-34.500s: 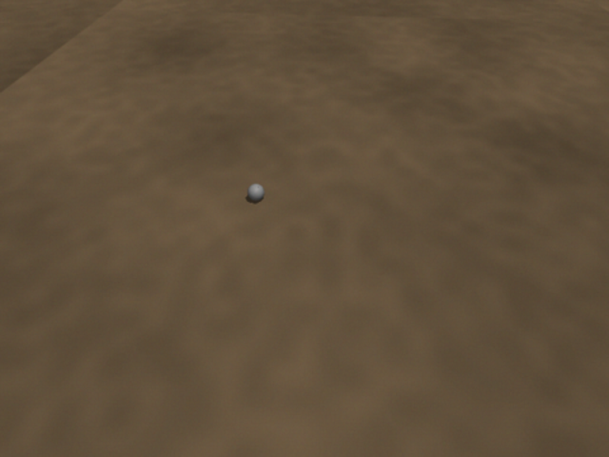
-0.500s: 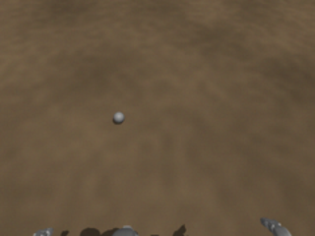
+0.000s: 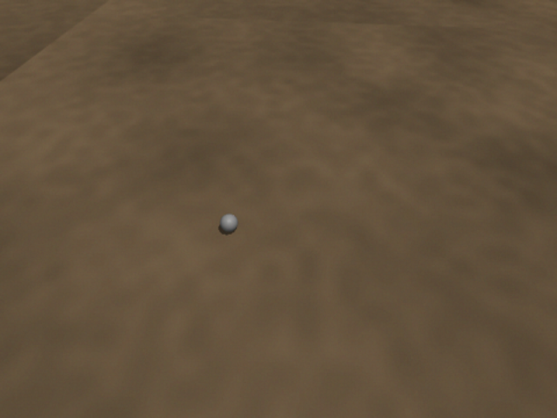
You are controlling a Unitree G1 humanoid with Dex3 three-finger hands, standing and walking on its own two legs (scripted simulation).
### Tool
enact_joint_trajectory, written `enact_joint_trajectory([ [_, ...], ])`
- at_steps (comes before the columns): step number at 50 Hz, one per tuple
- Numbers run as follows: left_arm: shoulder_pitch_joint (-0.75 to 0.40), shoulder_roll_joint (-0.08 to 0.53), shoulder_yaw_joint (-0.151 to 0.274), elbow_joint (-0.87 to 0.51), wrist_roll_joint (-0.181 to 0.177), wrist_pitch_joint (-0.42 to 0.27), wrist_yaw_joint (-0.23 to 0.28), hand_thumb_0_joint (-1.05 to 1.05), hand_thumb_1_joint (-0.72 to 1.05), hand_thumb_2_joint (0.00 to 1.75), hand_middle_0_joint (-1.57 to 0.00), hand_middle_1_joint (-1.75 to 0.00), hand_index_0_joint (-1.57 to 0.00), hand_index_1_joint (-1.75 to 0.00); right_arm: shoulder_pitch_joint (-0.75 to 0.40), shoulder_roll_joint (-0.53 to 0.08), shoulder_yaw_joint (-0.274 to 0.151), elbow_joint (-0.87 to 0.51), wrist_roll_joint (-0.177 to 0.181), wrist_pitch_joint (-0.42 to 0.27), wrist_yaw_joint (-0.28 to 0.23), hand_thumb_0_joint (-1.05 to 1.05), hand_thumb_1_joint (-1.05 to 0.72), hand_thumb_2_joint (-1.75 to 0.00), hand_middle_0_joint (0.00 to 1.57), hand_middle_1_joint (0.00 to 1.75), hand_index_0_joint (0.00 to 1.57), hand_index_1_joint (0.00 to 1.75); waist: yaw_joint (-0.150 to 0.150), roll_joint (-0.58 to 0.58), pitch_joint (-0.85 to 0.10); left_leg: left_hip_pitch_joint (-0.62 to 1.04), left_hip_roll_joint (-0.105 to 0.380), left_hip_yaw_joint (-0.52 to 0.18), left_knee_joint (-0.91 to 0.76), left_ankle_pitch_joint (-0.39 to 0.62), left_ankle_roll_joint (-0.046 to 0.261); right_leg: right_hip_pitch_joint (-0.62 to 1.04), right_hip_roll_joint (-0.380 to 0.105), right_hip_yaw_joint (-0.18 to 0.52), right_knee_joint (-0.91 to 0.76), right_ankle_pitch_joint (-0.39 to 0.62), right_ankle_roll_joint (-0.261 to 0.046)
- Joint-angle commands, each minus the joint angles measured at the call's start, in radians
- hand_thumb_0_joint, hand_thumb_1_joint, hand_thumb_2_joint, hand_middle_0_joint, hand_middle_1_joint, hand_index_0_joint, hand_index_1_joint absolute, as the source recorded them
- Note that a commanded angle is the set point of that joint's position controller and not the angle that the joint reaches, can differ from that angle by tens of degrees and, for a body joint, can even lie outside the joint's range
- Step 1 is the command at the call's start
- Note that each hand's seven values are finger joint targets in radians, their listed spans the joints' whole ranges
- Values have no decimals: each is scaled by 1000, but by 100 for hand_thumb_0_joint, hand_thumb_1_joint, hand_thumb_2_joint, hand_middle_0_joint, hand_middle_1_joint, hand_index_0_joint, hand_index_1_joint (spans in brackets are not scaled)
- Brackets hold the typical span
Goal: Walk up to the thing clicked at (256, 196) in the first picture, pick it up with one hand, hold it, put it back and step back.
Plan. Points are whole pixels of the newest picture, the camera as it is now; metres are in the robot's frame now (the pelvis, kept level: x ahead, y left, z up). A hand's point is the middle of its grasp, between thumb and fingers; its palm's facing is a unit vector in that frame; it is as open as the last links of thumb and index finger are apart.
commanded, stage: step back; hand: left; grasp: from above
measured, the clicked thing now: (229, 222) +1.10 +0.24 -0.72
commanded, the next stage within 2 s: stand in 0.72 s
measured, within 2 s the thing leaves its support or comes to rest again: neither
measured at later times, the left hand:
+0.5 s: hand out of the picture +0.12 +0.27 -0.16, palm faces +0.02 -0.94 -0.35, open 7.4 cm
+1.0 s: hand out of the picture +0.15 +0.26 -0.14, palm faces -0.03 -0.94 -0.33, open 7.4 cm
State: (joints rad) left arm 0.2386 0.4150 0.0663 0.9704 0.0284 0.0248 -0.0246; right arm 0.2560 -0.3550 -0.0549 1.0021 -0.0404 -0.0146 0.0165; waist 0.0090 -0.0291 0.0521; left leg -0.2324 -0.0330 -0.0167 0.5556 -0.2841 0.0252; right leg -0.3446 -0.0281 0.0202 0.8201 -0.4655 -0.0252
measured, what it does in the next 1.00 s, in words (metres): steps on the spot: left foot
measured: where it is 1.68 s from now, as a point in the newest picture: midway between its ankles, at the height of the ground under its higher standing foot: outside the picture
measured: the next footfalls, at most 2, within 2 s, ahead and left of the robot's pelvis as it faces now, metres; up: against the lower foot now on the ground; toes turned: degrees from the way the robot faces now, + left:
left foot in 0.36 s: +0.13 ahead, +0.13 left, +0.00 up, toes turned +2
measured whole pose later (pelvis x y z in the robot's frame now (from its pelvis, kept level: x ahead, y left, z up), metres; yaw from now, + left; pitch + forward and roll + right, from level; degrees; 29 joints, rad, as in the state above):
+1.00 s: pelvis +0.06 +0.01 +0.02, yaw -1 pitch -3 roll +0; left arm 0.08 0.35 0.00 1.12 0.01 -0.02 -0.01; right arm 0.03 -0.34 -0.02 1.13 0.00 -0.01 0.01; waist 0.01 0.00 0.06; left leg -0.16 0.02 0.04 0.36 -0.15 0.00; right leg -0.06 -0.02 -0.01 0.34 -0.23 0.02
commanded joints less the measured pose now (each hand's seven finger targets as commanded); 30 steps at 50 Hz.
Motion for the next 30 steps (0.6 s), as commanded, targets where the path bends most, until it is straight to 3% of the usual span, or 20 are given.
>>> enact_joint_trajectory([
  [1,-63,167,50,-70,-5,-52,5,0,90,90,-20,-30,-20,-30,-73,-283,-64,-85,-6,-34,-14,0,-90,-90,20,30,20,30,-23,193,17,-26,239,-295,-280,-270,139,-27,-2,-23,-113,-9,7],
  [3,-10,141,50,-42,-1,-59,11,0,90,90,-20,-30,-20,-30,-113,-273,-59,-96,3,-18,-11,0,-90,-90,20,30,20,30,21,183,4,-133,222,-211,-205,-246,114,162,31,-67,-305,111,-3],
  [4,13,140,50,-25,4,-67,18,0,90,90,-20,-30,-20,-30,-130,-236,-47,-99,12,-10,-9,0,-90,-90,20,30,20,30,46,136,-15,-170,178,-157,-115,-195,74,250,54,-74,-389,156,-8],
  [5,33,174,64,-15,14,-73,26,0,90,90,-20,-30,-20,-30,-106,-190,-32,-107,17,-7,-12,0,-90,-90,20,30,20,30,55,32,-29,-269,127,-111,10,-189,35,358,-4,50,-437,115,-21],
  [6,53,259,82,-21,22,-78,34,0,90,90,-20,-30,-20,-30,-135,-155,-22,-127,19,-9,-15,0,-90,-90,20,30,20,30,76,-154,-14,-435,-5,-34,229,-258,-5,357,-211,410,-580,-163,-106],
  [7,8,310,91,-40,19,-79,31,0,90,90,-20,-30,-20,-30,-128,-203,-36,-113,10,-5,-27,0,-90,-90,20,30,20,30,66,-128,50,-380,23,-83,350,-299,-15,185,-370,548,-637,-326,-196],
  [8,-39,290,90,-64,12,-83,30,0,90,90,-20,-30,-20,-30,-88,-236,-46,-94,12,-9,-28,0,-90,-90,20,30,20,30,41,-65,85,-360,47,-122,379,-257,-15,140,-377,534,-622,-287,-230],
  [10,-75,233,74,-70,4,-92,34,0,90,90,-20,-30,-20,-30,-57,-217,-43,-65,16,-18,-22,0,-90,-90,20,30,20,30,22,-18,77,-319,68,-124,344,-174,-15,150,-291,357,-571,-62,-182],
  [12,-106,226,65,-67,6,-94,31,0,90,90,-20,-30,-20,-30,-37,-200,-39,-50,14,-23,-15,0,-90,-90,20,30,20,30,11,-86,29,-208,76,-74,256,-149,-24,104,-251,230,-532,120,-157],
  [14,-136,217,53,-71,2,-86,27,0,90,90,-20,-30,-20,-30,-36,-183,-35,-40,13,-22,-12,0,-90,-90,20,30,20,30,3,-132,7,-103,65,6,129,-115,-31,69,-215,144,-483,246,-138],
  [16,-148,207,40,-72,-9,-72,27,0,90,90,-20,-30,-20,-30,-41,-168,-35,-27,10,-27,-16,0,-90,-90,20,30,20,30,-15,-109,-22,18,35,60,-44,32,-31,44,-183,82,-377,400,-113],
  [17,-132,188,30,-68,-15,-65,27,0,90,90,-20,-30,-20,-30,-47,-169,-36,-19,8,-28,-21,0,-90,-90,20,30,20,30,-16,-74,-38,76,32,49,-99,117,-24,38,-156,56,-318,473,-82],
  [18,-124,163,17,-69,-18,-62,28,0,90,90,-20,-30,-20,-30,-45,-185,-40,-19,5,-32,-28,0,-90,-90,20,30,20,30,-19,-36,-69,125,73,-2,-114,199,-6,31,-134,41,-272,493,-52],
  [19,-113,128,8,-73,-26,-57,27,0,90,90,-20,-30,-20,-30,-58,-229,-44,-24,0,-36,-35,0,-90,-90,20,30,20,30,-8,67,-113,133,206,-159,-149,259,35,20,-79,18,-226,400,-13],
  [20,-100,143,13,-52,-39,-46,31,0,90,90,-20,-30,-20,-30,-132,-278,-44,-42,12,-34,-33,0,-90,-90,20,30,20,30,20,126,-113,13,296,-266,-169,185,126,84,-3,-26,-177,143,10],
  [21,-100,153,14,-30,-31,-42,35,0,90,90,-20,-30,-20,-30,-157,-288,-45,-41,15,-31,-30,0,-90,-90,20,30,20,30,20,122,-87,-46,315,-272,-179,147,152,145,-6,-18,-210,64,1],
  [23,-100,147,10,-7,-21,-50,36,0,90,90,-20,-30,-20,-30,-195,-253,-29,-31,16,-24,-30,0,-90,-90,20,30,20,30,34,123,-83,-49,258,-187,-143,213,89,186,-30,3,-304,174,-12],
  [25,-105,174,13,10,-21,-60,34,0,90,90,-20,-30,-20,-30,-206,-228,-19,-19,20,-24,-31,0,-90,-90,20,30,20,30,20,121,-85,-45,185,-109,-112,230,31,211,-61,37,-348,326,-18],
  [27,-114,184,15,25,-22,-63,36,0,90,90,-20,-30,-20,-30,-217,-212,-16,-4,25,-23,-31,0,-90,-90,20,30,20,30,11,81,-122,24,167,-70,-82,305,20,216,-85,49,-360,440,-22],
  [30,-146,177,11,36,-22,-62,39,0,90,90,-20,-30,-20,-30,-232,-207,-14,15,26,-21,-30,0,-90,-90,20,30,20,30,3,61,-143,71,173,-53,-82,376,26,218,-89,41,-377,500,-14],
])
